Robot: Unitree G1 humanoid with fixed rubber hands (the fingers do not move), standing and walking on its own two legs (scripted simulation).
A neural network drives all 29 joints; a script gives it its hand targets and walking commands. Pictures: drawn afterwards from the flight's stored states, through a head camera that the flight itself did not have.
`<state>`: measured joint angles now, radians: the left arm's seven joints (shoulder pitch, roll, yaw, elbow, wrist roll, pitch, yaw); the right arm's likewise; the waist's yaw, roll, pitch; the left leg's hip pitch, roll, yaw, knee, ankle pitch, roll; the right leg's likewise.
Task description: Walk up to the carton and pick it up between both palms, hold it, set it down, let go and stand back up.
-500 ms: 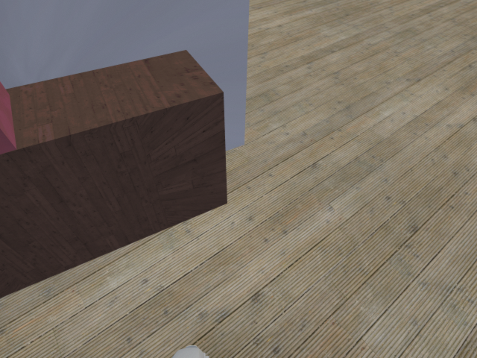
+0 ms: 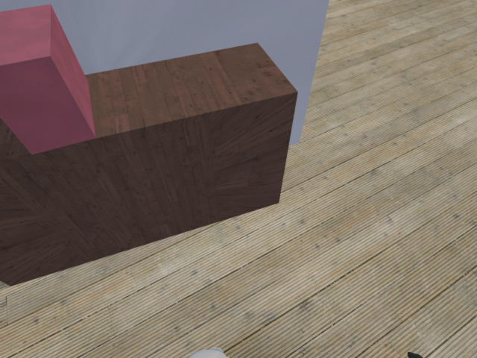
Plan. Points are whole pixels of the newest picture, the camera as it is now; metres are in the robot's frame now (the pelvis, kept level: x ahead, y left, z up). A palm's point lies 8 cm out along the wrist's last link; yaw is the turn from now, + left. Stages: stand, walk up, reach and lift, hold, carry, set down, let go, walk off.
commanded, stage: walk up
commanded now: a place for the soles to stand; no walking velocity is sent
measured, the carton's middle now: (41, 78) +0.82 +0.55 +0.03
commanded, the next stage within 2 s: none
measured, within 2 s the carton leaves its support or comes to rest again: neither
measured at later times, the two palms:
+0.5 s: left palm out of the picture +0.13 +0.49 -0.10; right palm out of the picture +0.13 -0.14 -0.11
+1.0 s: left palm out of the picture +0.11 +0.60 -0.11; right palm (244, 279) +0.29 +0.00 -0.12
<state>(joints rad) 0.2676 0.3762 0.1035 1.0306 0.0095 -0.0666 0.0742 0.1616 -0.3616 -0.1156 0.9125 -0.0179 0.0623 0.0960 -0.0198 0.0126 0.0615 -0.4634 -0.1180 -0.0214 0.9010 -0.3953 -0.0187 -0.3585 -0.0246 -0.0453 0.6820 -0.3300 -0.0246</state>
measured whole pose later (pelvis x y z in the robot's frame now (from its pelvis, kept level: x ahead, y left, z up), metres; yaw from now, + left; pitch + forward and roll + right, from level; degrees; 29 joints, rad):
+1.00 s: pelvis +0.13 +0.27 -0.01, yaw +12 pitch +0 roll -2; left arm 0.27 0.38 0.09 0.97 0.03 -0.08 0.07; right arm 0.13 -0.36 -0.10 0.91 -0.02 0.03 0.09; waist -0.02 0.06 0.05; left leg -0.52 0.05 -0.09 0.86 -0.41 -0.01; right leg -0.31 -0.14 -0.03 0.70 -0.38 0.07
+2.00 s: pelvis +0.21 +0.39 +0.00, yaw +17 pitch -2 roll -1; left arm 0.19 0.37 0.07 0.93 0.01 0.01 0.02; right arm 0.26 -0.36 -0.05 0.94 -0.02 -0.02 0.00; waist -0.02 -0.01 0.08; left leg -0.32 -0.01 -0.07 0.73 -0.38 -0.01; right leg -0.38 -0.05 -0.04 0.79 -0.43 -0.01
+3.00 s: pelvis +0.22 +0.38 +0.00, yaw +17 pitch +0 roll +0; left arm 0.20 0.37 0.06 1.00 0.03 -0.02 -0.05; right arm 0.23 -0.36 -0.03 0.97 -0.02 -0.05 0.01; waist -0.01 -0.03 0.01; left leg -0.33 -0.01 -0.07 0.72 -0.46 0.03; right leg -0.37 -0.02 -0.04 0.72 -0.42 -0.05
